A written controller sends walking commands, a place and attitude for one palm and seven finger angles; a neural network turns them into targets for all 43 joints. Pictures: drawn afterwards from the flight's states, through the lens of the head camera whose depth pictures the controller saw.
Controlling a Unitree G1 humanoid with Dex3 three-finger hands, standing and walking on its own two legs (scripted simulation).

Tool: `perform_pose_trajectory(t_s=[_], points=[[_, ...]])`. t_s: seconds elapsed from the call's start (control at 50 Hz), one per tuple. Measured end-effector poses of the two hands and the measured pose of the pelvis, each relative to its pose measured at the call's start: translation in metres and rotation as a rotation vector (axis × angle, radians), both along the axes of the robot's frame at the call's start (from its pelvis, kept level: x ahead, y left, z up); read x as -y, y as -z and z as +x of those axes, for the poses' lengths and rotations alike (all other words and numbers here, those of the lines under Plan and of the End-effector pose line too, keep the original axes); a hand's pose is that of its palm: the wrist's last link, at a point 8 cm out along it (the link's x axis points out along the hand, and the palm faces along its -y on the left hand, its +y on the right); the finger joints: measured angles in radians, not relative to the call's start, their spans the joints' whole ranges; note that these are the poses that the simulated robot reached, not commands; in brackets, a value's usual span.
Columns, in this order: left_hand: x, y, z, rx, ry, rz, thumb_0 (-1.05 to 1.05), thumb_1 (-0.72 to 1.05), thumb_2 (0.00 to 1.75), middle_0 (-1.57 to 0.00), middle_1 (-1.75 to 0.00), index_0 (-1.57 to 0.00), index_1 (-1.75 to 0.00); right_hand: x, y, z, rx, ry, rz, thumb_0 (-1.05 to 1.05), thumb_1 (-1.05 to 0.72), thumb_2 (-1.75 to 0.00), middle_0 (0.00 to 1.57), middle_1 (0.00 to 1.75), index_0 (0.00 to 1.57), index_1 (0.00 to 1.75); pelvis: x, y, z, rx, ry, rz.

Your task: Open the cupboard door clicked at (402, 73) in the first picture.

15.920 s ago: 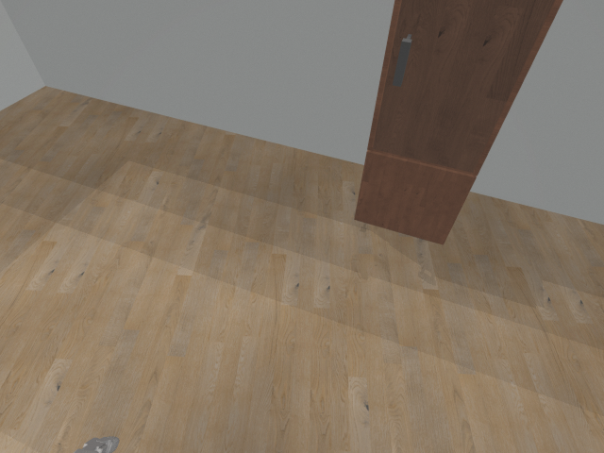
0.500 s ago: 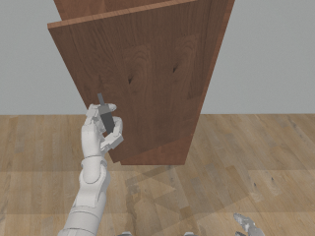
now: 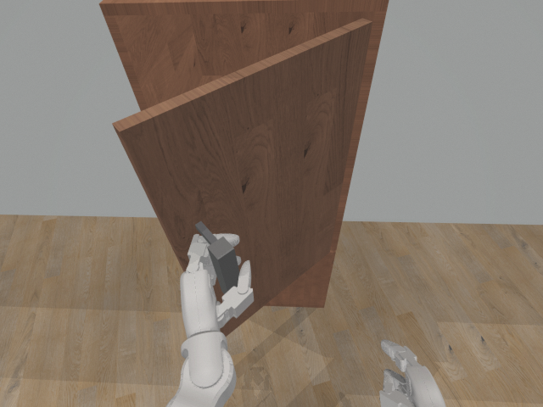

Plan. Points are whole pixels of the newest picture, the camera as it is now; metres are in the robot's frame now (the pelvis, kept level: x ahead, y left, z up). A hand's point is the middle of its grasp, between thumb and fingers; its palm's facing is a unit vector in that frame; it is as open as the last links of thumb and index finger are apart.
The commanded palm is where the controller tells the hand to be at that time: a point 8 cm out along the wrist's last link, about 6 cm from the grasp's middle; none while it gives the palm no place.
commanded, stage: pull the door open along its arc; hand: left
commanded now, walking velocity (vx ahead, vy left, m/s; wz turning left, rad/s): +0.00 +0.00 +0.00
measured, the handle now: (218, 261) +0.32 +0.09 +0.05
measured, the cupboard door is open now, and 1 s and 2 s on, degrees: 43 41 46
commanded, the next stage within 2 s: open thumb and fingers to let go in 0.06 s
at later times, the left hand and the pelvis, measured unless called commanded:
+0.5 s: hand (231, 289) +0.27 +0.06 +0.06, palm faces +0.35 -0.94 -0.02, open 9.1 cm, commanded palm +0.23 +0.09 +0.05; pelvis -0.01 -0.01 -0.01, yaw +0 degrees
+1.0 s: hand (238, 287) +0.28 +0.05 +0.06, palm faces +0.23 -0.97 -0.04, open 15.3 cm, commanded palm +0.24 +0.08 +0.05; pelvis -0.03 +0.02 -0.01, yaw -2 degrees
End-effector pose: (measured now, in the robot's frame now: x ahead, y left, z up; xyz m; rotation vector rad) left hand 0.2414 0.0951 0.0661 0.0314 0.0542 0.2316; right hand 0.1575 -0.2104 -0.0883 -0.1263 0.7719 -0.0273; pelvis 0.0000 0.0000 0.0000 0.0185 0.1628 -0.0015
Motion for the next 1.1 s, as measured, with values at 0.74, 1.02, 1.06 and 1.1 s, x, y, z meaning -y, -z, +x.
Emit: perform_pose_trajectory(t_s=[0.74,1.02,1.06,1.1], points=[[-0.008,0.006,0.002,0.049,-0.068,-0.005,0.00,-0.37,0.36,-0.30,-1.14,-0.30,-1.15,0.006,0.016,-0.027,-0.026,0.034,-0.049,0.01,-0.90,-0.90,0.20,0.30,0.20,0.30,-0.006,0.009,-0.019,-0.015,0.017,0.002],[-0.006,0.007,0.003,0.055,-0.003,0.012,-0.01,-0.49,0.30,-0.25,-0.60,-0.23,-0.60,-0.023,0.011,-0.020,0.021,0.005,-0.029,0.01,-0.90,-0.90,0.20,0.30,0.20,0.30,-0.026,0.013,-0.028,0.000,0.025,-0.018],[-0.006,0.007,0.005,0.054,-0.006,0.010,-0.01,-0.50,0.30,-0.27,-0.55,-0.25,-0.56,-0.026,0.012,-0.018,0.023,-0.004,-0.025,0.01,-0.90,-0.90,0.20,0.30,0.20,0.30,-0.027,0.014,-0.030,0.001,0.025,-0.019],[-0.007,0.007,0.005,0.052,-0.010,0.008,-0.01,-0.50,0.30,-0.30,-0.51,-0.27,-0.55,-0.030,0.012,-0.017,0.024,-0.014,-0.021,0.01,-0.90,-0.90,0.20,0.30,0.20,0.30,-0.028,0.015,-0.032,0.001,0.024,-0.020]])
